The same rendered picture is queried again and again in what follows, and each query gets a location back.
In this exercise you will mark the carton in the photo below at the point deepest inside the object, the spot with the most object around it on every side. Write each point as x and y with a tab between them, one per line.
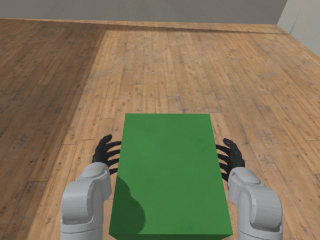
169	184

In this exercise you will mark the right robot hand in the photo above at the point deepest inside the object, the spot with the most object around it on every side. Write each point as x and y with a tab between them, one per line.
233	161

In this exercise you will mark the left robot hand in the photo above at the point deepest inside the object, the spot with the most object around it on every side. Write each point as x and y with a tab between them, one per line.
101	154

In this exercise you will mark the robot left forearm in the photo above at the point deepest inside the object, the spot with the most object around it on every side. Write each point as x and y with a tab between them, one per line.
82	204

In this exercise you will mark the robot right forearm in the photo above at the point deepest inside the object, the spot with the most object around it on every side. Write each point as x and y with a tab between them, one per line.
259	208

